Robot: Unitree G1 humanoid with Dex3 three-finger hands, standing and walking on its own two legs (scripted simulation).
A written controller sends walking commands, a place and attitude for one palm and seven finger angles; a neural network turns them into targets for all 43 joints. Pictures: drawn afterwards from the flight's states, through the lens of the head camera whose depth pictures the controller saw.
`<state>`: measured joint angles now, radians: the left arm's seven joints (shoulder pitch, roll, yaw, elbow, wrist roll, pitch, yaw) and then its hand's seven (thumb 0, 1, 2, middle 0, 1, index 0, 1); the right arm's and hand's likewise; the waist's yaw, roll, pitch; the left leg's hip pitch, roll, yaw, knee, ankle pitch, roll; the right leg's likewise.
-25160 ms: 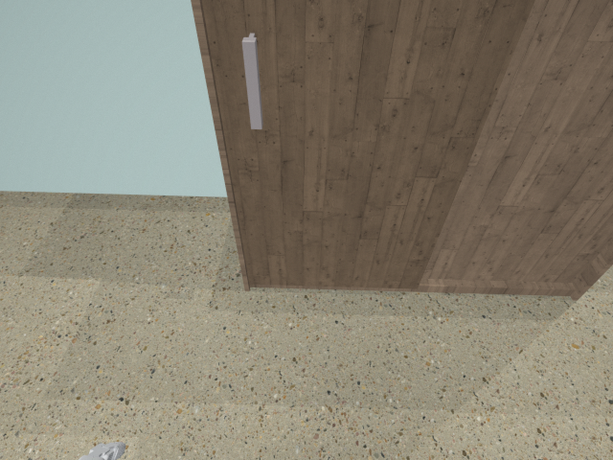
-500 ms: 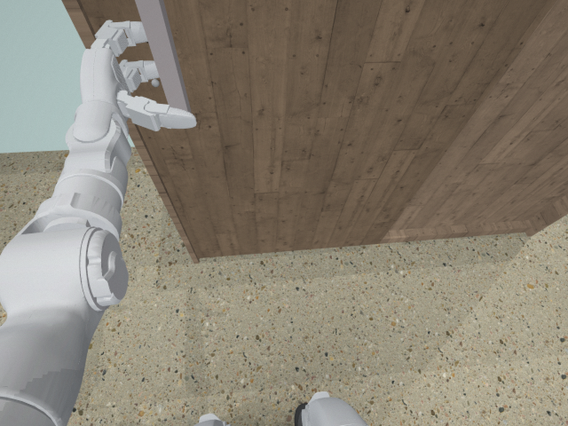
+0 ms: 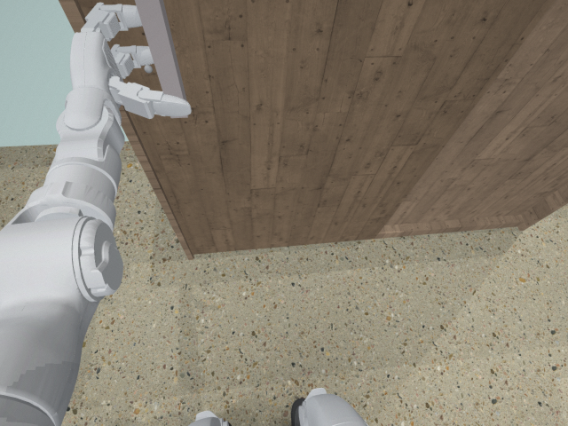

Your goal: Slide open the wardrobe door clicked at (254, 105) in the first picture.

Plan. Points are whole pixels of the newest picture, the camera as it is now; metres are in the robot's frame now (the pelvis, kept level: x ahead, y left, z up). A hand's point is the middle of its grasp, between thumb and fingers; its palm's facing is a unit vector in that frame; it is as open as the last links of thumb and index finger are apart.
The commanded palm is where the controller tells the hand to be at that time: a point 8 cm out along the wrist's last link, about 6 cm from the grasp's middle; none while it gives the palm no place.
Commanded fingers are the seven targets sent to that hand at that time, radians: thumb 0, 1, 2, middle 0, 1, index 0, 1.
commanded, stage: slide the fingers in behind the handle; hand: left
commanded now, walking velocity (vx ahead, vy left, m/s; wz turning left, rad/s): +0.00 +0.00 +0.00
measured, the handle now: (165, 47) +0.61 +0.07 +0.13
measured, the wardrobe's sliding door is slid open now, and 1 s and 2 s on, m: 0.00 0.00 0.00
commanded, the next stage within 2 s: grip the handle and tug to test in 1.88 s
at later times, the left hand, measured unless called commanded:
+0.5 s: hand (158, 74) +0.55 +0.08 +0.14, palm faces -0.05 -1.00 -0.02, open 14.0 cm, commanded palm +0.53 +0.14 +0.13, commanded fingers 0.00 -0.50 0.30 -0.30 -1.20 -0.30 -1.20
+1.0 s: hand (178, 73) +0.55 +0.06 +0.13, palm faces -0.06 -1.00 +0.00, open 14.0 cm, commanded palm +0.53 +0.12 +0.13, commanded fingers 0.00 -0.50 0.30 -0.30 -1.20 -0.30 -1.20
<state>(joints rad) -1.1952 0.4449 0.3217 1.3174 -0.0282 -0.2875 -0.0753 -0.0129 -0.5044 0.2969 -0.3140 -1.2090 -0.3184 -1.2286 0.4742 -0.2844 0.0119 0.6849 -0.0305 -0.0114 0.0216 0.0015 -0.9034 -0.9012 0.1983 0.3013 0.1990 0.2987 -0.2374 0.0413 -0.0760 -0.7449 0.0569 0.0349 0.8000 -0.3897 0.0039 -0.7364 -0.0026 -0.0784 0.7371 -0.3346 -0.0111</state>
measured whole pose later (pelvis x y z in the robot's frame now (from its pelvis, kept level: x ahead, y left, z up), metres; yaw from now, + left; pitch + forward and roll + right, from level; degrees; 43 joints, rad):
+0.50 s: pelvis +0.00 +0.00 +0.00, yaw -1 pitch +19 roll -1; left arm -1.14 0.41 0.32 1.27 -0.03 -0.30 -0.05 -0.01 -0.50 0.30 -0.30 -1.20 -0.30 -1.21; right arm 0.48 -0.28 0.01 0.67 -0.03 0.00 0.04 0.00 -0.90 -0.90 0.20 0.30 0.20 0.30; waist -0.22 0.05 -0.08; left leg -0.73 0.06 0.05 0.80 -0.39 0.01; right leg -0.73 0.00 -0.06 0.74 -0.34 -0.01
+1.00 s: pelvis +0.00 -0.01 +0.00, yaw +0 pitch +19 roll -1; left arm -1.16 0.36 0.29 1.26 -0.04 -0.30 -0.02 -0.01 -0.50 0.30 -0.30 -1.20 -0.30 -1.20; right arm 0.46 -0.28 0.00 0.68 -0.03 -0.01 0.04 0.00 -0.90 -0.90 0.20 0.30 0.20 0.30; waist -0.22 0.05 -0.08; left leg -0.73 0.06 0.04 0.79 -0.39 0.00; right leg -0.74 0.00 -0.07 0.75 -0.34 -0.02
